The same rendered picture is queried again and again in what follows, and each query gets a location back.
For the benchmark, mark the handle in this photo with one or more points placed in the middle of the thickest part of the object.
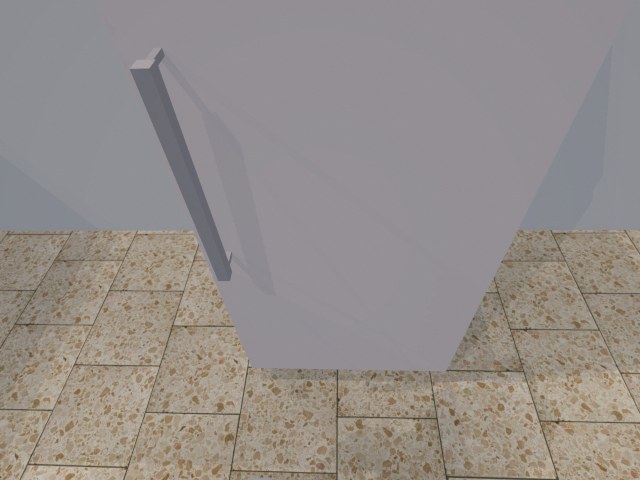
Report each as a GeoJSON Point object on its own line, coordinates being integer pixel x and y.
{"type": "Point", "coordinates": [152, 89]}

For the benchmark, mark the fridge door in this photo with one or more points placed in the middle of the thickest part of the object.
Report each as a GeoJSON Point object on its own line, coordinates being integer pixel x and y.
{"type": "Point", "coordinates": [367, 162]}

